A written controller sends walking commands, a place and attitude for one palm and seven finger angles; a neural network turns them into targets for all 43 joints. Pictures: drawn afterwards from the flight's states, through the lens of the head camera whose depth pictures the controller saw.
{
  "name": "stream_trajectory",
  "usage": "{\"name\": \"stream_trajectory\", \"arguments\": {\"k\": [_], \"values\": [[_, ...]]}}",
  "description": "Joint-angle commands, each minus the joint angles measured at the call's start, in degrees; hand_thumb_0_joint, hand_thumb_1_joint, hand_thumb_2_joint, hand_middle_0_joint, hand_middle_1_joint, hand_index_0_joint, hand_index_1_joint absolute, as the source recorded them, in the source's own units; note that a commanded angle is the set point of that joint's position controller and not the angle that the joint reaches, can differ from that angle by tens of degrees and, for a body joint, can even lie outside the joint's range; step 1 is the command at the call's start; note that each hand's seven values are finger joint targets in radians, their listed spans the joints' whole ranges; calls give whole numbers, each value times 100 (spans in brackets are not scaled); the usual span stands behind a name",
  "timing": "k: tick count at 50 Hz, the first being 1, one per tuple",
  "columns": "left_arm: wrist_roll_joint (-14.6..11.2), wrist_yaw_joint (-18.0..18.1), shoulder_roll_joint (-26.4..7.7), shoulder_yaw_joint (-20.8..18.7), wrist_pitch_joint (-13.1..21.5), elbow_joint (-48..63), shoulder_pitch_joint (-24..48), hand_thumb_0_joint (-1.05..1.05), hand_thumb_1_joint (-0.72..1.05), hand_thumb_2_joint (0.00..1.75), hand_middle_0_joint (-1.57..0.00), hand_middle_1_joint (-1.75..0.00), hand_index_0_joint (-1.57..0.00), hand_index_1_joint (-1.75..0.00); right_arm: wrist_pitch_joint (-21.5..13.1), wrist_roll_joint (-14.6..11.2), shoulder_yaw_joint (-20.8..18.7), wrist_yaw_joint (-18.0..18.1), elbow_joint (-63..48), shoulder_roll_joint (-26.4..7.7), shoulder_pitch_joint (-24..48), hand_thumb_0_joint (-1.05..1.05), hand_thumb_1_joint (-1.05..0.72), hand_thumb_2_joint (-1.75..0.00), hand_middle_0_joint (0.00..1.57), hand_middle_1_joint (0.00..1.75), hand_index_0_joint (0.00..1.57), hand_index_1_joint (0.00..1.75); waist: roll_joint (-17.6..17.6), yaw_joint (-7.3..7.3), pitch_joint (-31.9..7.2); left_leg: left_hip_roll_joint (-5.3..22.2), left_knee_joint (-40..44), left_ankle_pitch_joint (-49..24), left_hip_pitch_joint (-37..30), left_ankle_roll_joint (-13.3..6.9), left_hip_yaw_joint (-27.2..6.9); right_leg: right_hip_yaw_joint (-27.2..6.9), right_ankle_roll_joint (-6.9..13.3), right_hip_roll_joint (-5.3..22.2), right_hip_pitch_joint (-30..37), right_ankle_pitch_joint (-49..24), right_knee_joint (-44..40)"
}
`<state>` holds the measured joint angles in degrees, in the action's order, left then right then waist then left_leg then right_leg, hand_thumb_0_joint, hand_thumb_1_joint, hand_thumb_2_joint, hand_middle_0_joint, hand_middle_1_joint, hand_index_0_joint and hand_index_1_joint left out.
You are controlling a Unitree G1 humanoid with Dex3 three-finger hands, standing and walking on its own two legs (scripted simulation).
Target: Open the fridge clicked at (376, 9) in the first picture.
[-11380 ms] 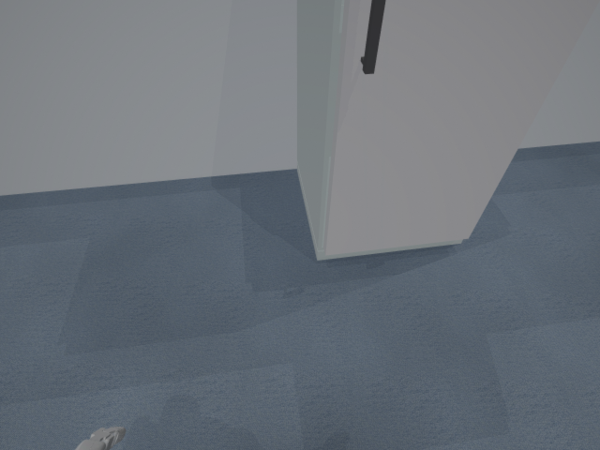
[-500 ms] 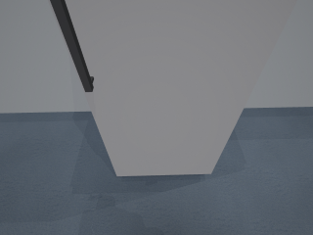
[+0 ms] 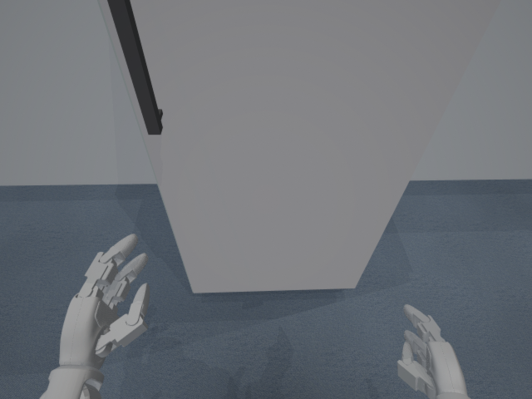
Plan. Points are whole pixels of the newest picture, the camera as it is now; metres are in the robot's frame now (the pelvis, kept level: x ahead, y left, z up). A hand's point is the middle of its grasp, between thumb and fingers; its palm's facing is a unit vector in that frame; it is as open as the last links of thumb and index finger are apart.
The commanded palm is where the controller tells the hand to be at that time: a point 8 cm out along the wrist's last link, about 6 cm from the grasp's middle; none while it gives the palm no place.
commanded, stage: raise the hand to about handle height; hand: left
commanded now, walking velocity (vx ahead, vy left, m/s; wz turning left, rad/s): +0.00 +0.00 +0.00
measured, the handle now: (129, 18) +0.55 +0.23 +0.30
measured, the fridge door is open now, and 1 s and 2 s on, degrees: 0 0 0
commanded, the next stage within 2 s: move the hooked fingers beside the handle in 1.78 s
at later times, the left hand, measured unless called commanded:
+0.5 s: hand (83, 288) +0.23 +0.24 +0.10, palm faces +0.09 -0.99 -0.05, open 11.0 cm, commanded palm +0.19 +0.29 +0.12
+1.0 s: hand (12, 206) +0.27 +0.28 +0.21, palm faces +0.18 -0.98 -0.09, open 13.7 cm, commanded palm +0.23 +0.32 +0.21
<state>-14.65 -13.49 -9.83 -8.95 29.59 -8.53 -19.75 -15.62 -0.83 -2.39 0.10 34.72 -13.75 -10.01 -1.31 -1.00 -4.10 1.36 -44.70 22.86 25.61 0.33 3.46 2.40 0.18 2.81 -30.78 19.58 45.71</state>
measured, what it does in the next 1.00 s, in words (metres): stands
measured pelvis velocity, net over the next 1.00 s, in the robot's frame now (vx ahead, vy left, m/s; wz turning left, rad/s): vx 0.02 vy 0.01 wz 0.05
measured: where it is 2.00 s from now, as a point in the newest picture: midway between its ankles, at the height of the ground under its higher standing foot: outside the picture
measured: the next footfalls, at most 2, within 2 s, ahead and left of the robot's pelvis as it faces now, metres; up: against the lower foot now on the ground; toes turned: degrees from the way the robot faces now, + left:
none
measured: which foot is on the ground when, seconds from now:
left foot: down 0.00-1.00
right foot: down 0.00-1.00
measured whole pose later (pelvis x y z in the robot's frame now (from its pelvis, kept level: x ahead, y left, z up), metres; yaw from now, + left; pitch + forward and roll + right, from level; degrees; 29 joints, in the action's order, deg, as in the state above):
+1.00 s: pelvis +0.02 +0.01 +0.03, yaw +3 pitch -2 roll -1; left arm -20.0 -19.0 -23.2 -24.7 -9.4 4.2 0.3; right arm -15.4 -4.2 4.9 6.0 34.0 -14.7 -11.9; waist 3.7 4.4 -2.0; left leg 0.9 -31.5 19.5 10.2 -0.2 0.3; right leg 5.9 -0.6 2.6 -12.6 15.0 29.6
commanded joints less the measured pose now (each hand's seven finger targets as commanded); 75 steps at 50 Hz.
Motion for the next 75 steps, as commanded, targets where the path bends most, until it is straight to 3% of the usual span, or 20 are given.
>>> {"name": "stream_trajectory", "arguments": {"k": [1,4,6,9,11,14,16,18,21,27,31,36,41,46,50,55,57,63,68,75], "values": [[-327,-393,-972,-843,-289,1378,-1059,0,50,73,-23,-55,-23,-55,-68,-90,-257,76,-1455,-776,456,0,-90,-90,20,30,20,30,103,637,-614,-391,310,-582,826,-55,46,-107,99,-59,759,-64,-517],[-275,186,-920,-825,-96,3118,-125,0,43,70,-23,-60,-23,-60,-109,-12,-161,159,-1532,-581,143,0,-90,-90,20,30,20,30,937,399,-1145,-251,244,-1045,307,-83,-178,41,115,-191,616,-627,-199],[-98,526,-994,-576,253,3965,619,0,39,68,-24,-63,-24,-63,-134,73,-81,200,-1343,-605,-140,0,-90,-90,20,30,20,30,887,95,-1086,-156,98,-1230,149,-90,-389,112,133,-300,279,-813,-10],[95,450,-569,219,512,3808,799,0,32,65,-24,-68,-24,-68,-234,30,-6,256,-1079,-679,-252,0,-90,-90,20,30,20,30,964,-253,-748,-55,15,-900,72,-105,-565,178,130,-313,-258,-425,-48],[93,138,-619,450,298,3472,990,0,27,63,-25,-70,-25,-70,-298,-21,64,316,-1019,-777,-199,0,-90,-90,20,30,20,30,995,-365,-536,-48,105,-562,125,-125,-680,165,132,-315,-234,-213,-168],[103,-262,-1114,1,-680,2531,552,0,20,60,-25,-75,-25,-75,-253,-175,74,442,-1064,-848,-108,0,-90,-90,20,30,20,30,393,-157,-559,-61,421,-11,386,-124,-742,157,95,-275,165,166,-480],[9,-382,-1391,-594,-1539,1850,-74,0,15,58,-25,-78,-25,-78,-160,-250,85,493,-1164,-806,83,0,-90,-90,20,30,20,30,261,260,-622,-92,673,-248,443,-86,-699,199,130,-254,690,-4,-612],[-261,-324,-1509,-969,-2148,2356,-66,0,11,56,-26,-81,-26,-81,-51,-251,153,521,-1375,-685,292,0,-90,-90,20,30,20,30,212,492,-955,-111,845,-812,227,-30,-609,302,90,-194,1204,-549,-639],[-683,60,-1728,-1726,-2395,3028,107,0,4,53,-26,-86,-26,-86,-19,-193,263,521,-1423,-529,414,0,-90,-90,20,30,20,30,37,700,-1125,-111,956,-1527,5,24,-599,403,92,-250,1725,-1141,-686],[-495,240,-1395,-1225,-1793,3503,715,0,-10,47,-27,-94,-27,-94,-331,-160,259,371,-1118,-616,-49,0,-90,-90,20,30,20,30,597,357,-817,-46,1059,-2083,-526,112,-484,364,97,-334,1390,-1514,-859],[-431,-291,-1419,-902,-2200,2837,1235,0,-20,43,-28,-100,-28,-100,-414,-262,231,514,-925,-799,-88,0,-90,-90,20,30,20,30,543,172,-407,-57,1194,-1444,-592,-17,-509,289,77,-299,1318,-1115,-1215],[-462,-378,-2422,-1722,-2704,3113,2197,0,-31,38,-29,-108,-29,-108,-443,-276,309,715,-957,-809,127,0,-90,-90,20,30,20,30,581,417,-586,-89,1540,-1431,-955,-77,-615,290,94,-262,1795,-985,-1485],[-686,-247,-2583,-2244,-2775,3096,2424,0,-43,33,-29,-115,-29,-115,-450,-244,394,657,-939,-672,233,0,-90,-90,20,30,20,30,722,595,-841,-119,1659,-2366,-1345,0,-548,319,126,-275,2370,-1962,-1566],[-680,-561,-2278,-1862,-3551,2164,2845,0,-50,30,-30,-120,-30,-120,-310,-373,419,648,-861,-739,320,0,-90,-90,20,30,20,30,749,491,-213,-117,1825,-2254,-1410,-37,-433,278,104,-263,2227,-2091,-1836],[-555,-731,-2650,-1910,-4185,2078,3574,0,-50,30,-30,-120,-30,-120,-115,-429,451,702,-975,-792,441,0,-90,-90,20,30,20,30,344,419,-321,-134,1939,-1908,-1488,-121,-474,249,52,-240,2236,-1768,-2011],[-599,-729,-3385,-2599,-3977,2538,4434,0,-50,30,-30,-120,-30,-120,-64,-383,501,702,-1049,-683,654,0,-90,-90,20,30,20,30,288,515,-981,-186,1977,-2145,-1833,-165,-469,180,59,-246,2695,-1969,-2089],[-645,-731,-3589,-2790,-3858,2568,4640,0,-50,30,-30,-120,-30,-120,-69,-363,535,683,-1024,-658,693,0,-90,-90,20,30,20,30,583,566,-1080,-205,2003,-2286,-1879,-158,-447,142,85,-234,2867,-2168,-2109],[-538,-957,-3427,-2310,-4463,1243,5109,0,-50,30,-30,-120,-30,-120,14,-493,543,699,-855,-785,697,0,-90,-90,20,30,20,30,724,445,-309,-189,2173,-1727,-1704,-157,-427,91,79,-181,2435,-1618,-2359],[-532,-1196,-3329,-2200,-4911,909,4634,0,-50,30,-30,-120,-30,-120,132,-533,493,592,-1022,-892,730,0,-90,-90,20,30,20,30,144,527,-595,-183,2103,-1913,-1629,-171,-453,105,57,-156,2579,-1813,-2237],[-709,-902,-3856,-3017,-4167,2178,4863,0,-50,30,-30,-120,-30,-120,93,-423,473,537,-1189,-747,848,0,-90,-90,20,30,20,30,426,648,-1101,-218,2111,-2037,-1821,-175,-391,65,77,-199,2849,-1853,-2212]]}}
